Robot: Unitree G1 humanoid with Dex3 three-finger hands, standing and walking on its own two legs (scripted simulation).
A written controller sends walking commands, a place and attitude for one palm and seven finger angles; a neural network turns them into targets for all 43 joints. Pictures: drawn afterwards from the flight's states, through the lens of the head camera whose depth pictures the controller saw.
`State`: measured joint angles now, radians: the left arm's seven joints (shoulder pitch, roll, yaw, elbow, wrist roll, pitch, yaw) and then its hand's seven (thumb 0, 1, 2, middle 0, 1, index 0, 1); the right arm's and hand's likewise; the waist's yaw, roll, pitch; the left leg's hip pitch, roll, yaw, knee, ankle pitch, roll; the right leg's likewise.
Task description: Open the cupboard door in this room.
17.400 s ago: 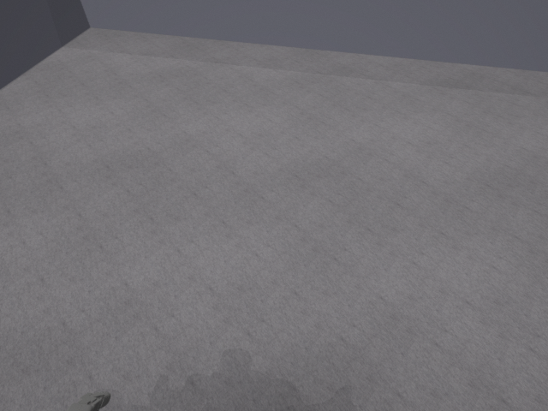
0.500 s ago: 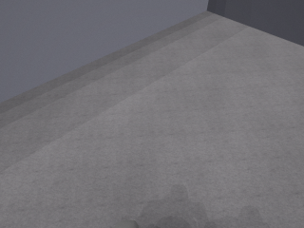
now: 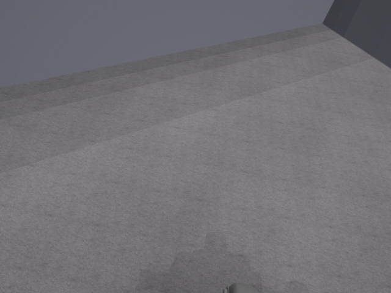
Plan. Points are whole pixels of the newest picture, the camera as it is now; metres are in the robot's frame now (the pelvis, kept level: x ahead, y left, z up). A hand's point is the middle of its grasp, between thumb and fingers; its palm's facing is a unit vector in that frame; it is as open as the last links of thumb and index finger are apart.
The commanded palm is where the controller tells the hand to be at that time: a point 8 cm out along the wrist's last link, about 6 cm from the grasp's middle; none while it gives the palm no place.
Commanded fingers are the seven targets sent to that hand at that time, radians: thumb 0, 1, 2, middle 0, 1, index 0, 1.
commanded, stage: turn or walk to find it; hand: left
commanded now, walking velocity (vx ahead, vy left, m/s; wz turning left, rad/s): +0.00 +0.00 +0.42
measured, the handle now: out of the picture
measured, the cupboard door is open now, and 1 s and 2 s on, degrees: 0 0 0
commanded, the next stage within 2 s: none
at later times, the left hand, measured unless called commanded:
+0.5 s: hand out of the picture +0.01 +0.13 -0.15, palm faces +0.22 -0.94 -0.27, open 7.4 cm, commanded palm none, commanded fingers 0.00 0.90 0.90 -0.20 -0.30 -0.20 -0.30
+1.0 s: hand out of the picture -0.14 +0.20 -0.19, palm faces +0.48 -0.85 -0.22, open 7.4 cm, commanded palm none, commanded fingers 0.00 0.90 0.90 -0.20 -0.30 -0.20 -0.30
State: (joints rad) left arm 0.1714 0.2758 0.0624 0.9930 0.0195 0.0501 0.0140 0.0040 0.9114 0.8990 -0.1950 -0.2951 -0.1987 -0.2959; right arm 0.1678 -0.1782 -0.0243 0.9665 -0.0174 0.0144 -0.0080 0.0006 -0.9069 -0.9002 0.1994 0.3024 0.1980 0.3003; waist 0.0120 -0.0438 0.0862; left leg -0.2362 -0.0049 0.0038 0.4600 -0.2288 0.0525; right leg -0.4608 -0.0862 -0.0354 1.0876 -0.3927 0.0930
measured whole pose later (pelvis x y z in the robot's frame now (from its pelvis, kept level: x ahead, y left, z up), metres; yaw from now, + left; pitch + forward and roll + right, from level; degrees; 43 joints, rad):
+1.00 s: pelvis -0.07 -0.01 +0.00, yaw +26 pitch -1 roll -2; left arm 0.23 0.27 0.06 1.02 0.02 0.06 0.02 0.01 0.91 0.90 -0.20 -0.30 -0.20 -0.30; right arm 0.10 -0.20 -0.02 0.95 -0.02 0.02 -0.01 0.00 -0.91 -0.90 0.20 0.30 0.20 0.30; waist 0.04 -0.05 0.09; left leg -0.20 -0.02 0.02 0.48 -0.26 0.06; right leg -0.45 -0.09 -0.05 1.10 -0.41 0.08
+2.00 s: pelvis -0.12 -0.04 -0.01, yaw +51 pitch -1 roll -1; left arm 0.24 0.28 0.07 1.02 0.02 0.07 0.02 0.01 0.91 0.90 -0.20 -0.30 -0.20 -0.30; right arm 0.10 -0.21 -0.04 0.94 -0.02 0.02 -0.01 0.00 -0.91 -0.90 0.20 0.30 0.20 0.30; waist 0.04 -0.05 0.09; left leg -0.24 0.01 0.02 0.55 -0.30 0.03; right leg -0.40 -0.10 -0.08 1.02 -0.49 0.07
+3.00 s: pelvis -0.15 -0.10 +0.00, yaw +77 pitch -1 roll -2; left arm 0.23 0.27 0.07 1.02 0.02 0.06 0.01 0.01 0.91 0.90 -0.19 -0.30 -0.20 -0.30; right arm 0.14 -0.19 -0.03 0.96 -0.02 0.02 -0.01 0.00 -0.91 -0.90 0.20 0.30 0.20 0.30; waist 0.03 -0.05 0.08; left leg -0.20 -0.01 0.02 0.48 -0.27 0.05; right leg -0.45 -0.10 -0.06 1.08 -0.41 0.08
